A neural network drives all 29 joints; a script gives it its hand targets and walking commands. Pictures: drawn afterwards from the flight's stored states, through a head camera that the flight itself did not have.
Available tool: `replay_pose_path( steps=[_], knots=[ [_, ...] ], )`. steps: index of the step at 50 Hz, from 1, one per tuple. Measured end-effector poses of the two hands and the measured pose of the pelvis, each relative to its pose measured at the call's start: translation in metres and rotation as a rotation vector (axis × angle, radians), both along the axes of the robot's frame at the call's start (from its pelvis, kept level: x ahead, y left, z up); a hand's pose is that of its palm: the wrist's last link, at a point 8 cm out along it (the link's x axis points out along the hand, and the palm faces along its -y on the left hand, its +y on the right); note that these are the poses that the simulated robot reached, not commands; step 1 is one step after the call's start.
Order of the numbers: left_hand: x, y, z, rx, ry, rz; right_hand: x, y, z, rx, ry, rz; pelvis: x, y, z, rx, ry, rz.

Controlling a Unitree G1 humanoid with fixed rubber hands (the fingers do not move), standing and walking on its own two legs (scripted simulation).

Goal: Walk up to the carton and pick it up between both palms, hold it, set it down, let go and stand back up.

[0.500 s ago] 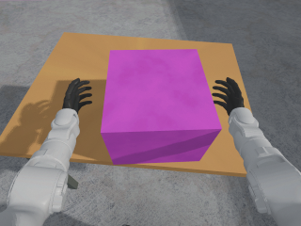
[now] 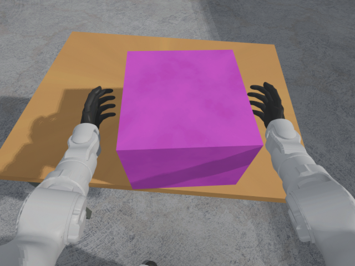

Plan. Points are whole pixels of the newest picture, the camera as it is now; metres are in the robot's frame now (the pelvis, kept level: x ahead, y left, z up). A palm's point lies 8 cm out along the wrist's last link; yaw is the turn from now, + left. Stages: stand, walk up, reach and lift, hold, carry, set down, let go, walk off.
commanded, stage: reach and lift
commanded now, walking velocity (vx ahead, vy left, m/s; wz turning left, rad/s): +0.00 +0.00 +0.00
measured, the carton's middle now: (182, 119) +0.48 +0.07 +0.01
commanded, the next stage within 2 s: none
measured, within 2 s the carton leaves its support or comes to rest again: neither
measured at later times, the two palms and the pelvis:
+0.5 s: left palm (101, 122) +0.41 +0.25 +0.05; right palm (263, 119) +0.47 -0.12 +0.07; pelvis +0.00 +0.01 +0.01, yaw +0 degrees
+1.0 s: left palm (99, 125) +0.40 +0.25 +0.06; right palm (262, 126) +0.45 -0.11 +0.07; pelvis +0.00 +0.02 +0.02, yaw -1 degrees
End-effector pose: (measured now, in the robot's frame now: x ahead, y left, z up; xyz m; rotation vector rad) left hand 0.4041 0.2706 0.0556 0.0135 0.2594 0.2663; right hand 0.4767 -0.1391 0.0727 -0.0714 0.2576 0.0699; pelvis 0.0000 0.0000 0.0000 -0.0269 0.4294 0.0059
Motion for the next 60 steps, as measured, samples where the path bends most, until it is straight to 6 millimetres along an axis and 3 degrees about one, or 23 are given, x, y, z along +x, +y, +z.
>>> replay_pose_path(
  steps=[9,42,60],
  knots=[
    [0.007,-0.021,0.000,-0.030,-0.018,-0.001,-0.003,0.021,0.001,0.006,-0.001,0.011,-0.002,0.002,0.000,-0.001,-0.001,-0.004],
    [-0.004,-0.021,0.000,-0.031,-0.012,0.015,-0.022,0.026,0.003,-0.020,0.004,-0.014,-0.004,0.017,0.017,-0.006,-0.086,-0.005],
    [-0.007,-0.020,0.000,-0.003,-0.009,-0.001,-0.029,0.025,-0.001,-0.033,-0.042,-0.011,0.015,0.018,0.027,0.010,-0.160,-0.015]
  ],
)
